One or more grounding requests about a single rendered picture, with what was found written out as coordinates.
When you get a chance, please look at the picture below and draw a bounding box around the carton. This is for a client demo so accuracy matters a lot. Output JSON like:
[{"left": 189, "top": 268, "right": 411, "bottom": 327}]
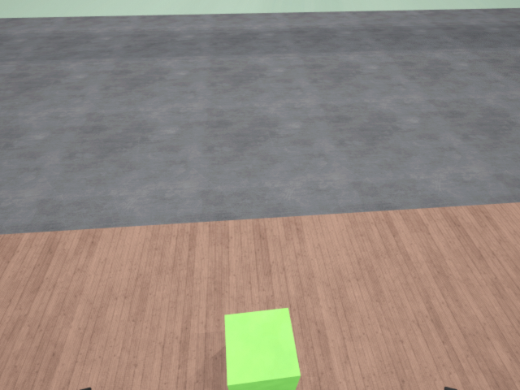
[{"left": 224, "top": 308, "right": 301, "bottom": 390}]

